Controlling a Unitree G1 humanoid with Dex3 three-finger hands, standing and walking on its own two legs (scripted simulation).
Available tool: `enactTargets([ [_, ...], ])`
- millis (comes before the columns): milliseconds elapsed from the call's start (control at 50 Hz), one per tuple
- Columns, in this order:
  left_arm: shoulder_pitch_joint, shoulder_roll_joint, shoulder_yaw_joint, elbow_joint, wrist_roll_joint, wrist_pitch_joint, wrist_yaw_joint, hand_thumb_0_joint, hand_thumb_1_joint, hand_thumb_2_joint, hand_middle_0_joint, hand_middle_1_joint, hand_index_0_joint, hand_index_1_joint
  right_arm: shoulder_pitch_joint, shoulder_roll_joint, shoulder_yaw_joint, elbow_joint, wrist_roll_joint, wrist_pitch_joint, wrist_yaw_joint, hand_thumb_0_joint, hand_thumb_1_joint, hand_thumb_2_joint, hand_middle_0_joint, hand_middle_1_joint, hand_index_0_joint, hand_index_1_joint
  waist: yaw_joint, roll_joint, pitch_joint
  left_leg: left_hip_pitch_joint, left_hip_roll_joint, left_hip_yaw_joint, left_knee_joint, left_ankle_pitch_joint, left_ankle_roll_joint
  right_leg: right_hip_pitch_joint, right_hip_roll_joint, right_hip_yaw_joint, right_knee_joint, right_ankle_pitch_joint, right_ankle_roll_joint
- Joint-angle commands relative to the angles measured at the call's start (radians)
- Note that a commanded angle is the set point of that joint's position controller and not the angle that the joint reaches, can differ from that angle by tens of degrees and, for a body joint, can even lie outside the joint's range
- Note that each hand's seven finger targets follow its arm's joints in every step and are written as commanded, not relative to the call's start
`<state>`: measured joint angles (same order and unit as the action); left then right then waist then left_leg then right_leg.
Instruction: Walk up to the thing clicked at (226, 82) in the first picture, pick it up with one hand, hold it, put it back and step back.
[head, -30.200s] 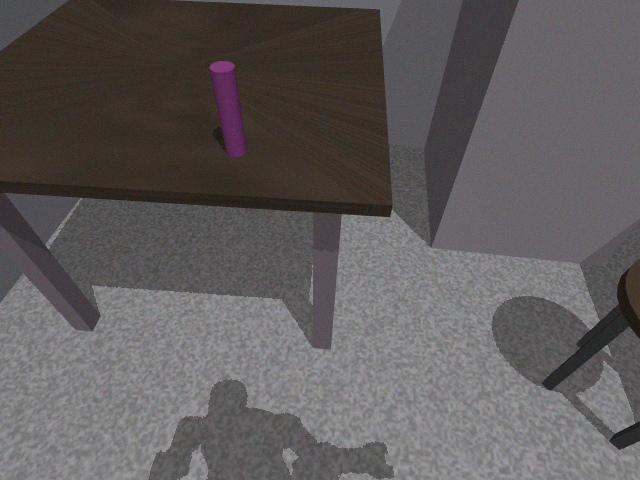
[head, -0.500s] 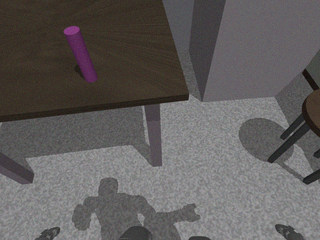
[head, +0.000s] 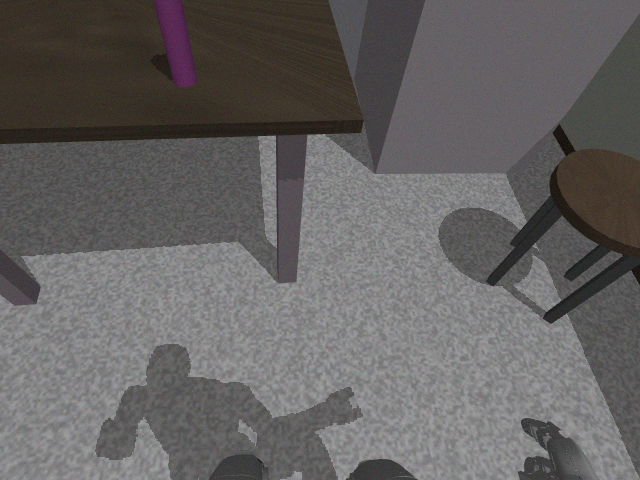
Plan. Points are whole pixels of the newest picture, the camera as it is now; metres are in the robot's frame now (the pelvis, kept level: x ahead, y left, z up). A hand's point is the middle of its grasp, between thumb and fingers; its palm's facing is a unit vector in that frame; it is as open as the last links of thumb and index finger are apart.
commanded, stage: step back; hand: left
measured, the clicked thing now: (174, 33) +0.78 +0.26 +0.08
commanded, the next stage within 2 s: stand in 1.86 s
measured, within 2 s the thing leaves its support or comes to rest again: neither
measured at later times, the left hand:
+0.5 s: hand out of the picture -0.05 +0.24 -0.15, palm faces +0.08 -0.92 -0.38, open 7.4 cm
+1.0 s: hand out of the picture -0.27 +0.21 -0.15, palm faces +0.09 -0.91 -0.41, open 7.4 cm
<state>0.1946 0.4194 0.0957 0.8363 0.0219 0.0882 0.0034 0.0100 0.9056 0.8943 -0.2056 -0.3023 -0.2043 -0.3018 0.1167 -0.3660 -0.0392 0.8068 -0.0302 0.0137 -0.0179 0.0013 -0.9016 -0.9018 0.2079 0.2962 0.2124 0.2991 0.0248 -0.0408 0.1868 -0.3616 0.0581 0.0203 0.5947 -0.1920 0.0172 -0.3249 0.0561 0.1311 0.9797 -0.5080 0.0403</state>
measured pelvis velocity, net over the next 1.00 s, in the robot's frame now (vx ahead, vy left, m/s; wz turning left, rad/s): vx -0.29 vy -0.07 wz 0.09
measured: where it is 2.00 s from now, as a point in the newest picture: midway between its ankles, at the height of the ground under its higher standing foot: outside the picture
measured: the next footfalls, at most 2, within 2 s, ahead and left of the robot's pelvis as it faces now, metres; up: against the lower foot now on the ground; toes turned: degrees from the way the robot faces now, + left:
right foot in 0.08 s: -0.03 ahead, -0.16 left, +0.00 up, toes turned +1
left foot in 0.42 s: -0.12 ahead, +0.08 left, +0.00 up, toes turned +4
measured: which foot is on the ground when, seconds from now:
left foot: down 0.00-0.12, up 0.14-0.40, down 0.42-0.78, up 0.80-1.00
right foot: up 0.00-0.06, down 0.08-0.44, up 0.46-0.72, down 0.74-1.00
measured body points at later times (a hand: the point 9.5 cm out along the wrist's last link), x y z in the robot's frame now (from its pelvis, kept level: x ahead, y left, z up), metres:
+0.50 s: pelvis -0.17 -0.03 -0.01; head -0.12 -0.01 +0.44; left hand -0.06 +0.29 -0.12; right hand -0.08 -0.34 -0.12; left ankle -0.16 +0.08 -0.73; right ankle -0.11 -0.16 -0.69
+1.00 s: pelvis -0.29 -0.07 +0.00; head -0.28 -0.08 +0.44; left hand -0.27 +0.26 -0.12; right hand -0.20 -0.39 -0.13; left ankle -0.28 +0.06 -0.72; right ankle -0.29 -0.20 -0.73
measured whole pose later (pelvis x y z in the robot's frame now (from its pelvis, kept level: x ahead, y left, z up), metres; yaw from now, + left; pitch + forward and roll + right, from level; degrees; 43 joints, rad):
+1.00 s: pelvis -0.29 -0.07 +0.00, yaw +5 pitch -2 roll +0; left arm 0.24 0.38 0.07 0.95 0.05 0.01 -0.01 0.01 0.90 0.89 -0.21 -0.30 -0.21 -0.30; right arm 0.24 -0.42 -0.06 0.97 -0.03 0.03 0.01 0.00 -0.91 -0.90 0.20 0.30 0.21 0.30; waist 0.03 0.02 0.06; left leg -0.33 -0.02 -0.05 0.74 -0.46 -0.01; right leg -0.25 -0.03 0.00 0.65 -0.37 0.00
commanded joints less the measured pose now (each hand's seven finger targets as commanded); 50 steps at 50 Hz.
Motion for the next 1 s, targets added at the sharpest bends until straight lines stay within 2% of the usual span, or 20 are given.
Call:
enactTargets([
  [0, 0.090, 0.137, 0.035, -0.045, 0.002, -0.043, -0.008, 0.000, 0.900, 0.900, -0.200, -0.300, -0.200, -0.300, 0.014, -0.312, -0.094, -0.073, -0.003, 0.003, -0.010, 0.000, -0.900, -0.900, 0.200, 0.300, 0.200, 0.300, -0.022, 0.274, -0.288, 0.193, 0.205, -0.225, -0.139, 0.177, 0.187, 0.065, -0.035, -0.110, -0.312, 0.061, -0.035],
  [60, 0.174, 0.178, 0.056, 0.002, 0.019, -0.048, -0.010, 0.000, 0.900, 0.900, -0.200, -0.300, -0.200, -0.300, -0.016, -0.275, -0.080, -0.077, 0.009, 0.019, -0.004, 0.000, -0.900, -0.900, 0.200, 0.300, 0.200, 0.300, 0.024, 0.158, -0.253, -0.048, 0.108, -0.180, -0.036, -0.058, 0.071, 0.211, -0.093, -0.032, -0.544, 0.145, -0.097],
  [80, 0.146, 0.274, 0.083, -0.032, 0.028, -0.052, -0.012, 0.000, 0.900, 0.900, -0.200, -0.300, -0.200, -0.300, -0.029, -0.208, -0.062, -0.102, 0.019, 0.015, -0.006, 0.000, -0.900, -0.900, 0.200, 0.300, 0.200, 0.300, 0.038, -0.104, -0.186, -0.248, -0.090, -0.120, 0.156, -0.295, 0.000, 0.169, -0.300, 0.297, -0.642, 0.051, -0.184],
  [100, 0.038, 0.367, 0.093, -0.074, 0.031, -0.047, -0.010, 0.000, 0.900, 0.900, -0.200, -0.300, -0.200, -0.300, -0.066, -0.224, -0.077, -0.100, 0.015, 0.019, -0.026, 0.000, -0.900, -0.900, 0.200, 0.300, 0.200, 0.300, 0.062, -0.260, -0.123, -0.166, -0.136, -0.113, 0.436, -0.428, -0.031, -0.132, -0.487, 0.457, -0.755, 0.008, -0.336],
  [120, -0.026, 0.329, 0.081, -0.104, 0.025, -0.054, -0.006, 0.000, 0.900, 0.900, -0.200, -0.300, -0.200, -0.300, -0.041, -0.256, -0.084, -0.078, 0.017, 0.022, -0.028, 0.000, -0.900, -0.900, 0.200, 0.300, 0.200, 0.300, 0.029, -0.193, -0.071, -0.127, -0.117, -0.193, 0.558, -0.385, -0.039, -0.225, -0.481, 0.415, -0.759, 0.012, -0.339],
  [180, -0.154, 0.209, 0.050, -0.124, 0.027, -0.062, 0.011, 0.000, 0.900, 0.900, -0.200, -0.300, -0.200, -0.300, 0.071, -0.226, -0.067, -0.027, 0.028, 0.008, -0.021, 0.000, -0.900, -0.900, 0.200, 0.300, 0.200, 0.300, -0.054, -0.116, -0.105, -0.096, -0.163, -0.157, 0.612, -0.257, -0.028, -0.111, -0.281, 0.064, -0.584, 0.383, -0.226],
  [320, -0.052, 0.212, 0.044, -0.128, 0.021, -0.049, 0.028, 0.000, 0.900, 0.900, -0.200, -0.300, -0.200, -0.300, 0.092, -0.202, -0.056, -0.025, 0.005, -0.005, -0.016, 0.000, -0.900, -0.900, 0.200, 0.300, 0.200, 0.300, 0.021, -0.179, -0.195, -0.063, -0.085, -0.043, 0.159, -0.326, -0.027, 0.203, -0.327, 0.072, -0.451, 0.651, -0.237],
  [380, -0.066, 0.177, 0.021, -0.141, 0.001, -0.030, 0.018, 0.000, 0.900, 0.900, -0.200, -0.300, -0.200, -0.300, 0.189, -0.216, -0.070, 0.030, 0.002, -0.018, -0.017, 0.000, -0.900, -0.900, 0.200, 0.300, 0.200, 0.300, -0.019, -0.072, -0.263, 0.144, -0.061, -0.052, -0.208, 0.028, 0.005, 0.136, -0.257, 0.010, -0.290, 0.548, -0.153],
  [400, -0.035, 0.134, 0.007, -0.147, -0.003, -0.027, 0.012, 0.000, 0.900, 0.900, -0.200, -0.300, -0.200, -0.300, 0.172, -0.292, -0.086, 0.026, -0.014, -0.019, -0.019, 0.000, -0.900, -0.900, 0.200, 0.300, 0.200, 0.300, 0.000, 0.106, -0.260, 0.230, 0.131, -0.328, -0.234, 0.132, 0.073, -0.064, -0.155, -0.046, -0.174, 0.304, -0.096],
  [420, -0.109, 0.156, 0.019, -0.166, -0.015, -0.027, 0.020, 0.000, 0.900, 0.900, -0.200, -0.300, -0.200, -0.300, 0.112, -0.419, -0.104, -0.003, -0.001, -0.012, -0.006, 0.000, -0.900, -0.900, 0.200, 0.300, 0.200, 0.300, -0.037, 0.295, -0.235, 0.108, 0.331, -0.547, -0.266, 0.274, 0.248, -0.116, -0.013, -0.129, 0.019, -0.106, -0.054],
  [440, -0.140, 0.178, 0.034, -0.151, 0.002, -0.023, 0.028, 0.000, 0.900, 0.900, -0.200, -0.300, -0.200, -0.300, 0.092, -0.414, -0.110, -0.013, -0.012, -0.018, -0.009, 0.000, -0.900, -0.900, 0.200, 0.300, 0.200, 0.300, -0.055, 0.234, -0.210, 0.015, 0.367, -0.600, -0.267, 0.292, 0.303, -0.085, -0.013, 0.008, 0.191, -0.153, -0.049],
  [500, -0.056, 0.163, 0.031, -0.091, -0.019, -0.016, 0.023, 0.000, 0.900, 0.900, -0.200, -0.300, -0.200, -0.300, 0.007, -0.300, -0.071, -0.019, -0.010, -0.020, -0.026, 0.000, -0.900, -0.900, 0.200, 0.300, 0.200, 0.300, 0.017, 0.122, -0.198, 0.057, 0.222, -0.291, -0.169, 0.408, 0.215, -0.128, 0.026, 0.060, 0.335, -0.029, -0.057],
  [640, -0.032, 0.146, 0.021, -0.059, 0.002, -0.063, 0.000, 0.000, 0.900, 0.900, -0.200, -0.300, -0.200, -0.300, 0.058, -0.282, -0.080, -0.014, -0.015, -0.005, -0.010, 0.000, -0.900, -0.900, 0.200, 0.300, 0.200, 0.300, -0.046, 0.229, -0.265, 0.239, 0.177, -0.237, -0.138, 0.029, 0.192, -0.031, -0.034, -0.091, -0.257, -0.013, -0.031],
  [700, 0.098, 0.136, 0.025, 0.041, 0.011, -0.086, 0.002, 0.000, 0.900, 0.900, -0.200, -0.300, -0.200, -0.300, 0.024, -0.291, -0.078, -0.007, -0.010, 0.020, 0.002, 0.000, -0.900, -0.900, 0.200, 0.300, 0.200, 0.300, 0.013, 0.219, -0.266, 0.080, 0.135, -0.175, -0.054, -0.112, 0.135, 0.195, -0.015, -0.147, -0.602, 0.156, -0.077],
  [720, 0.106, 0.192, 0.043, 0.049, 0.025, -0.095, 0.005, 0.000, 0.900, 0.900, -0.200, -0.300, -0.200, -0.300, 0.036, -0.232, -0.059, -0.015, -0.007, 0.020, 0.006, 0.000, -0.900, -0.900, 0.200, 0.300, 0.200, 0.300, 0.006, 0.084, -0.238, -0.086, 0.066, -0.134, 0.069, -0.218, 0.077, 0.256, -0.096, 0.043, -0.611, 0.090, -0.104],
  [740, 0.065, 0.292, 0.066, 0.019, 0.030, -0.097, 0.006, 0.000, 0.900, 0.900, -0.200, -0.300, -0.200, -0.300, -0.017, -0.171, -0.044, -0.049, 0.000, 0.012, 0.003, 0.000, -0.900, -0.900, 0.200, 0.300, 0.200, 0.300, 0.034, -0.144, -0.177, -0.247, -0.087, -0.101, 0.184, -0.345, 0.006, 0.138, -0.323, 0.379, -0.716, -0.158, -0.192],
  [760, -0.031, 0.359, 0.075, -0.005, 0.033, -0.096, 0.008, 0.000, 0.900, 0.900, -0.200, -0.300, -0.200, -0.300, -0.051, -0.228, -0.067, -0.033, -0.001, 0.015, -0.008, 0.000, -0.900, -0.900, 0.200, 0.300, 0.200, 0.300, 0.047, -0.164, -0.112, -0.136, -0.064, -0.187, 0.349, -0.381, -0.025, -0.126, -0.475, 0.511, -0.770, -0.273, -0.314],
  [820, -0.123, 0.244, 0.042, -0.020, 0.027, -0.114, 0.015, 0.000, 0.900, 0.900, -0.200, -0.300, -0.200, -0.300, 0.010, -0.228, -0.062, 0.026, 0.018, 0.000, 0.001, 0.000, -0.900, -0.900, 0.200, 0.300, 0.200, 0.300, -0.022, -0.044, -0.066, -0.130, -0.104, -0.169, 0.417, -0.237, -0.024, -0.063, -0.305, 0.191, -0.645, 0.023, -0.230],
  [920, -0.031, 0.246, 0.047, 0.017, 0.030, -0.121, 0.004, 0.000, 0.900, 0.900, -0.200, -0.300, -0.200, -0.300, 0.003, -0.211, -0.058, 0.046, -0.006, -0.025, 0.025, 0.000, -0.900, -0.900, 0.200, 0.300, 0.200, 0.300, 0.039, -0.135, -0.097, -0.096, -0.065, -0.079, 0.143, -0.295, -0.040, 0.079, -0.295, 0.159, -0.634, -0.104, -0.224],
  [980, -0.056, 0.225, 0.023, 0.018, 0.018, -0.106, -0.004, 0.000, 0.900, 0.900, -0.200, -0.300, -0.200, -0.300, 0.077, -0.200, -0.069, 0.099, -0.002, -0.046, 0.024, 0.000, -0.900, -0.900, 0.200, 0.300, 0.200, 0.300, -0.011, -0.108, -0.127, 0.169, -0.100, -0.012, -0.171, -0.179, -0.011, 0.005, -0.259, 0.070, -0.535, 0.046, -0.179],
])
